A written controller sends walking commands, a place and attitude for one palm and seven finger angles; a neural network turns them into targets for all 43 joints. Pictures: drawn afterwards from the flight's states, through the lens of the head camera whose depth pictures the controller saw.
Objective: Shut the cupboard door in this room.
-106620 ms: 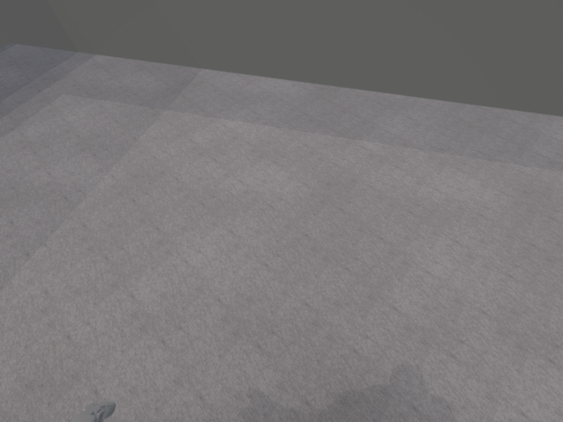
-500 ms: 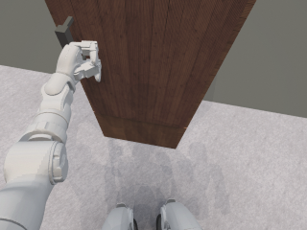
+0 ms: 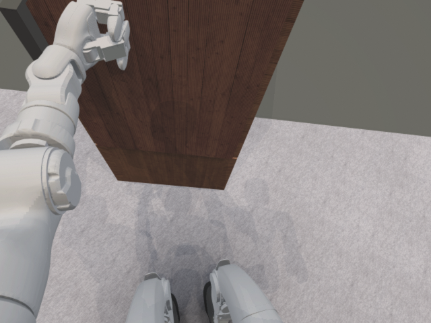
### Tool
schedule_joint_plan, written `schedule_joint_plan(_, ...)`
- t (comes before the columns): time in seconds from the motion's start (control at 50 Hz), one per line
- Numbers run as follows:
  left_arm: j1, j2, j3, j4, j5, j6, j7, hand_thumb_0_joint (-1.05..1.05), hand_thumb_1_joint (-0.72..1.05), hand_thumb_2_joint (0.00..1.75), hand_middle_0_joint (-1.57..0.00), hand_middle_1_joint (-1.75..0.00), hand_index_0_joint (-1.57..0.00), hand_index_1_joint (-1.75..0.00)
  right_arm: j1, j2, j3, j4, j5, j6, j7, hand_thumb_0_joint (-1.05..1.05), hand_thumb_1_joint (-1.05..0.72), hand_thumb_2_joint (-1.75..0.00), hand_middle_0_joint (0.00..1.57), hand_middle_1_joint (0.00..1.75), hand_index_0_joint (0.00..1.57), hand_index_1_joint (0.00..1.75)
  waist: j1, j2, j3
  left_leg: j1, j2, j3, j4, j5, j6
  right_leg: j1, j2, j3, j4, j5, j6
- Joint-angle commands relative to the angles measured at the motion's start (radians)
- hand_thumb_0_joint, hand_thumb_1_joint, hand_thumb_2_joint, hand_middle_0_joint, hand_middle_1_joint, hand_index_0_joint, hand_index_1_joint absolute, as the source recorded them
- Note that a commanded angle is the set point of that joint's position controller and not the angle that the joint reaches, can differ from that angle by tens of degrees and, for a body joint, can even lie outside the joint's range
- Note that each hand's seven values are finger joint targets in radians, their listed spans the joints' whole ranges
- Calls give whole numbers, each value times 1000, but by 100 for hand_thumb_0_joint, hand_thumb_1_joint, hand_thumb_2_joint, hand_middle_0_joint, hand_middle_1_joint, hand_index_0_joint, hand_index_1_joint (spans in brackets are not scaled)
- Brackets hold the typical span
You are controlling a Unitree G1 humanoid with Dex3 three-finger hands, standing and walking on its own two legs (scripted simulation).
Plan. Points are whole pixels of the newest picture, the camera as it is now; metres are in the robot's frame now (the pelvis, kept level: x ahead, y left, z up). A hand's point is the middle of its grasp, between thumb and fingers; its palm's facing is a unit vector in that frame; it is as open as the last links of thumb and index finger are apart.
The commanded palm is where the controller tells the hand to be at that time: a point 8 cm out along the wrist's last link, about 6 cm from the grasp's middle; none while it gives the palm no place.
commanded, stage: push the door shut along its arc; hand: left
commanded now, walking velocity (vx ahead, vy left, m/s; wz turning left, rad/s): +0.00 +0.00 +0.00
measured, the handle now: (41, 37) +0.60 +0.19 +0.12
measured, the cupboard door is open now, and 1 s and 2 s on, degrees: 0 0 0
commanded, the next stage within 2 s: pull the fist back off the door in 0.02 s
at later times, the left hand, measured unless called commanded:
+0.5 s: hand (129, 46) +0.56 +0.06 +0.13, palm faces +0.10 -0.99 -0.11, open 2.6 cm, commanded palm +0.55 +0.10 +0.12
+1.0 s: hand (129, 69) +0.53 +0.06 +0.11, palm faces +0.08 -1.00 -0.01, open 3.1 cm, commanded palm +0.49 +0.11 +0.12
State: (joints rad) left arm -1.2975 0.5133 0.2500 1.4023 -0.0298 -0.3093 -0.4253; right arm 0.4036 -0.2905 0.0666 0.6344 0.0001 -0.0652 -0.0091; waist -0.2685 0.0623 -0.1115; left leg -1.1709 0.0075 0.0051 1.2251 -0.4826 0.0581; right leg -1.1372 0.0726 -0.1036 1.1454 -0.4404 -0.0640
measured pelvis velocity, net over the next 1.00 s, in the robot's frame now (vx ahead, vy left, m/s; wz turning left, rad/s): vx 0.04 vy -0.01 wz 0.00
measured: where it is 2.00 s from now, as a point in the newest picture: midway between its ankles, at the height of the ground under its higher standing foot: outside the picture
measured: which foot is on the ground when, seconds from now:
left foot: down 0.00-1.00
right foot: down 0.00-1.00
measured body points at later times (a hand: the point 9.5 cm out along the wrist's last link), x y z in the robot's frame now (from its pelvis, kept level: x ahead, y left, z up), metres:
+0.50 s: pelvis -0.03 +0.00 -0.01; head +0.10 +0.01 +0.42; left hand +0.55 +0.11 +0.14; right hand -0.08 -0.25 -0.11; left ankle +0.04 +0.08 -0.63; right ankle +0.05 -0.09 -0.63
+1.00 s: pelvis +0.04 -0.01 +0.04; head +0.14 -0.01 +0.48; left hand +0.51 +0.12 +0.11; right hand +0.03 -0.26 -0.08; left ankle +0.04 +0.08 -0.63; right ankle +0.05 -0.09 -0.63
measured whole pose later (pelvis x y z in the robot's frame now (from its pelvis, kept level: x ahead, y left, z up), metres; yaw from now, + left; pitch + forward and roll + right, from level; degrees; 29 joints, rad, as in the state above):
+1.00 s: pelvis +0.04 -0.01 +0.04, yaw +0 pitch +21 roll -1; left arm -0.81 0.15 0.19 1.03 -0.04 -0.43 0.20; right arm 0.44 -0.26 -0.02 0.65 -0.04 -0.02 0.08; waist -0.15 0.06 -0.15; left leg -0.92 -0.01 0.03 1.02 -0.47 0.04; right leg -0.92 0.07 -0.05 0.99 -0.44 -0.06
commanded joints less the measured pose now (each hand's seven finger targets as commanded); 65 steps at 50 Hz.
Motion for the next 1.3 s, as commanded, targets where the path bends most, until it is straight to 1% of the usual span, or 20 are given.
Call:
schedule_joint_plan(0.0, -609, 214, -5, -193, -8, -16, 62, 0, 90, 90, -130, -150, -130, -150, 203, -186, -71, -18, 6, -17, -10, 0, -90, -90, 20, 30, 20, 30, -80, 102, -463, 297, 14, -111, -113, 125, 8, 144, -16, 126, -181, 51, 35)
schedule_joint_plan(0.1, -676, 188, -40, -187, -12, 15, 40, 0, 90, 90, -130, -150, -130, -150, 211, -191, -65, 9, 7, -37, -19, 0, -90, -90, 20, 30, 20, 30, -107, 123, -472, 306, 17, -123, -115, 56, 10, 88, -15, 122, -185, -11, 36)
schedule_joint_plan(0.12, -681, 226, 157, -207, -81, 31, 230, 0, 90, 90, -130, -150, -130, -150, 240, -168, -60, -17, -20, -41, -13, 0, -90, -90, 20, 30, 20, 30, -59, 126, -462, 251, 25, -149, -151, -20, 1, 78, -23, 116, -183, -43, 37)
schedule_joint_plan(0.18, -611, 106, 117, -155, -33, 44, 442, 0, 90, 90, -130, -150, -130, -150, 235, -167, -70, -14, -44, -48, 22, 0, -90, -90, 20, 30, 20, 30, -80, 67, -426, 234, 33, -181, -184, -145, -10, 29, -34, 107, -172, -92, 50)
schedule_joint_plan(0.24, -648, 70, 141, -190, 15, 19, 620, 0, 90, 90, -130, -150, -130, -150, 238, -167, -84, -7, -70, -42, 53, 0, -90, -90, 20, 30, 20, 30, -78, 68, -427, 230, 21, -164, -185, -155, -16, 26, -38, 109, -182, -105, 57)
schedule_joint_plan(0.28, -663, 62, 127, -212, 90, -26, 734, 0, 90, 90, -130, -150, -130, -150, 236, -164, -87, -4, -88, -42, 76, 0, -90, -90, 20, 30, 20, 30, -74, 108, -459, 270, 20, -171, -192, -152, -22, -4, -36, 96, -168, -94, 58)
schedule_joint_plan(0.32, -679, 52, 68, -218, 174, -66, 772, 0, 90, 90, -130, -150, -130, -150, 249, -170, -96, 10, -100, -39, 97, 0, -90, -90, 20, 30, 20, 30, -91, 127, -471, 312, 21, -174, -191, -143, -24, -28, -34, 90, -163, -90, 57)
schedule_joint_plan(0.36, -689, 76, 37, -208, 230, -97, 766, 0, 90, 90, -130, -150, -130, -150, 259, -175, -101, 19, -100, -35, 107, 0, -90, -90, 20, 30, 20, 30, -105, 122, -466, 320, 16, -163, -187, -125, -20, -20, -31, 91, -172, -91, 53)
schedule_joint_plan(0.4, -675, 77, 10, -188, 236, -104, 732, 0, 90, 90, -130, -150, -130, -150, 255, -180, -103, 18, -94, -26, 107, 0, -90, -90, 20, 30, 20, 30, -102, 114, -460, 309, 8, -150, -193, -125, -20, 19, -31, 99, -187, -106, 50)
schedule_joint_plan(0.5, -598, 66, 38, -129, 112, -54, 630, 0, 90, 90, -130, -150, -130, -150, 224, -188, -95, -2, -62, -17, 82, 0, -90, -90, 20, 30, 20, 30, -75, 55, -436, 259, -6, -125, -215, -134, -17, 126, -34, 125, -234, -143, 49)
schedule_joint_plan(0.58, -519, 38, 66, -171, 49, -68, 616, 0, 90, 90, -130, -150, -130, -150, 218, -178, -92, -21, -57, -22, 74, 0, -90, -90, 20, 30, 20, 30, -37, 25, -449, 256, -9, -109, -226, -102, -14, 179, -36, 128, -246, -123, 51)
schedule_joint_plan(0.64, -415, 50, 93, -208, 52, -109, 631, 0, 90, 90, -130, -150, -130, -150, 218, -170, -96, -28, -61, -21, 80, 0, -90, -90, 20, 30, 20, 30, -3, -6, -440, 250, -7, -95, -232, -73, -14, 218, -35, 128, -249, -106, 50)
schedule_joint_plan(0.72, -281, -35, 43, -301, 63, -163, 638, 0, 90, 90, -130, -150, -130, -150, 213, -157, -114, -36, -58, -14, 96, 0, -90, -90, 20, 30, 20, 30, 30, 13, -481, 346, 1, -85, -255, 9, -18, 261, -31, 119, -256, -21, 47)
schedule_joint_plan(0.9, -65, -233, -69, -669, -21, -212, 617, 0, 90, 90, -130, -150, -130, -150, 173, -127, -147, -60, -38, 20, 91, 0, -90, -90, 20, 30, 20, 30, 90, 41, -603, 662, 6, -68, -290, 387, -37, 418, -15, 90, -269, 335, 40)
schedule_joint_plan(0.98, 3, -257, -94, -630, 6, -204, 634, 0, 90, 90, -130, -150, -130, -150, 166, -110, -144, -33, -38, 37, 84, 0, -90, -90, 20, 30, 20, 30, 72, -38, -449, 583, -7, -40, -293, 414, -23, 462, -24, 104, -285, 437, 55)
schedule_joint_plan(1.0, 52, -244, -75, -609, 16, -200, 639, 0, 90, 90, -130, -150, -130, -150, 164, -108, -146, -33, -42, 42, 85, 0, -90, -90, 20, 30, 20, 30, 89, -43, -426, 562, -12, -33, -295, 413, -23, 480, -26, 108, -285, 456, 55)
schedule_joint_plan(1.1, 216, -270, -77, -601, 11, -185, 622, 0, 90, 90, -130, -150, -130, -150, 127, -92, -141, -60, -38, 67, 87, 0, -90, -90, 20, 30, 20, 30, 132, -74, -433, 554, -25, -11, -297, 516, -23, 585, -40, 122, -275, 638, 59)
schedule_joint_plan(1.16, 402, -203, -22, -759, -14, -170, 590, 0, 90, 90, -130, -150, -130, -150, 89, -92, -142, -127, -23, 83, 81, 0, -90, -90, 20, 30, 20, 30, 213, -64, -529, 583, -37, 12, -327, 573, -22, 761, -48, 145, -278, 804, 60)
schedule_joint_plan(1.2, 486, -225, -51, -920, -39, -159, 560, 0, 90, 90, -130, -150, -130, -150, 53, -75, -136, -166, -8, 82, 78, 0, -90, -90, 20, 30, 20, 30, 234, -67, -555, 613, -43, 27, -352, 595, -19, 858, -63, 152, -291, 935, 72)
schedule_joint_plan(1.28, 592, -231, -94, -1132, -78, -122, 497, 0, 90, 90, -130, -150, -130, -150, -12, -70, -127, -198, 20, 82, 54, 0, -90, -90, 20, 30, 20, 30, 223, -138, -477, 651, -43, 27, -406, 509, -9, 912, -71, 151, -349, 933, 96)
